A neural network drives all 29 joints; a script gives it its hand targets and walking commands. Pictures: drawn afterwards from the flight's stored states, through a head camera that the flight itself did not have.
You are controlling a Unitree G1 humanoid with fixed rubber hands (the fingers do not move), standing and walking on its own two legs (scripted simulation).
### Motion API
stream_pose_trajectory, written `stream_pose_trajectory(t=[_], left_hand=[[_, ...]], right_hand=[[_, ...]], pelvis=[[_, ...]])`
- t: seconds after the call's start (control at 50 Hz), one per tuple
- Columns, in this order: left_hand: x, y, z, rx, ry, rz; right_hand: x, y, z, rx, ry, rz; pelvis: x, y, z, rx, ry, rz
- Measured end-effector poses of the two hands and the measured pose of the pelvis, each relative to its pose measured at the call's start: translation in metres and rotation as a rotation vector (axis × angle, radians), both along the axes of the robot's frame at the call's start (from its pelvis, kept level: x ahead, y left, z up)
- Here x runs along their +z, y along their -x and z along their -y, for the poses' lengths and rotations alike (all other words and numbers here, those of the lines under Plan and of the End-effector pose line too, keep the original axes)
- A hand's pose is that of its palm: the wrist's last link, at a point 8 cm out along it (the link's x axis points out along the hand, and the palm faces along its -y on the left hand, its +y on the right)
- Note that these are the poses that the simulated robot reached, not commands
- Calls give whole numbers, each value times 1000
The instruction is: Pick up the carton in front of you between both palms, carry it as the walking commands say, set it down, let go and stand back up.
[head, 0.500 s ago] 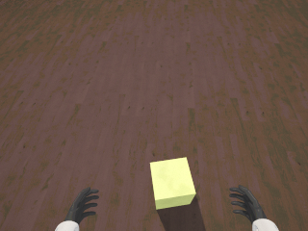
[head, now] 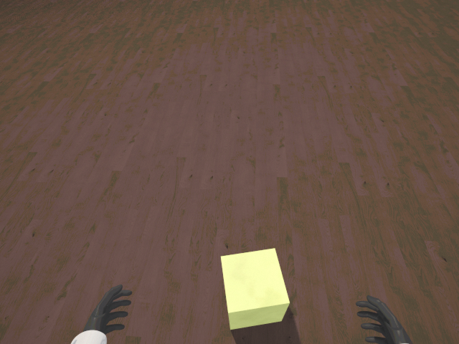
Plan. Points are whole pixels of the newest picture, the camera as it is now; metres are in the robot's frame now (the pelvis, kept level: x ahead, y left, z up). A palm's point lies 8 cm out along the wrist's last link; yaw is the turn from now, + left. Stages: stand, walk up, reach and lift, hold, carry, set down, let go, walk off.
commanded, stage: stand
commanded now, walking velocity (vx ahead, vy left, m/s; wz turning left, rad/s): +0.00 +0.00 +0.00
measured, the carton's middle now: (252, 289) +0.42 -0.05 -0.64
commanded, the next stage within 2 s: none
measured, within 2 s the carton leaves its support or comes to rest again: neither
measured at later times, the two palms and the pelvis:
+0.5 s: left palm (85, 335) +0.16 +0.29 -0.09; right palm (408, 342) +0.15 -0.28 -0.09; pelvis +0.02 +0.01 +0.00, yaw +0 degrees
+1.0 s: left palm out of the picture +0.11 +0.31 -0.09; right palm out of the picture +0.11 -0.29 -0.09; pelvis +0.00 +0.01 +0.01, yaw +1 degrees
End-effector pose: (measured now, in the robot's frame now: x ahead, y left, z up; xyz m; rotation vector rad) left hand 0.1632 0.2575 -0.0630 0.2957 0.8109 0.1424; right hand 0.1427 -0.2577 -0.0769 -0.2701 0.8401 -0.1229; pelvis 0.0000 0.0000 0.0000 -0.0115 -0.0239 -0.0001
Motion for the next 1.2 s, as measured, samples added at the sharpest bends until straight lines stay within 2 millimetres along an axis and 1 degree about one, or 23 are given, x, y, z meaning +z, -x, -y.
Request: stream_pose_trajectory(t=[0.06, 0.1, 0.2, 0.38, 0.56, 0.82, 1.2], left_hand=[[-6, 2, -16, 12, -37, -24], [-9, 3, -24, 17, -51, -41], [-17, 0, -30, 21, -59, -79], [-26, -3, -27, 25, -41, -109], [-27, 7, -34, 46, -45, -129], [-26, 32, -45, 69, -59, -167], [-27, 68, -50, 91, -73, -239]], right_hand=[[-4, 6, 16, -15, 43, -28], [-5, 8, 24, -23, 63, -46], [-7, 7, 33, -36, 89, -74], [-10, -3, 28, -31, 96, -87], [-10, -3, 24, -27, 102, -95], [-9, 16, 29, -26, 112, -123], [-13, 47, 39, -33, 110, -184]], pelvis=[[-2, -5, 0, -2, 0, -20], [-3, -9, 0, -1, 0, -28], [-4, -17, -1, 1, 1, -38], [-4, -24, -4, 6, 3, -35], [-2, -23, -7, 9, 2, -21], [3, -12, -8, 11, -3, 2], [7, 5, -3, 8, -9, 20]])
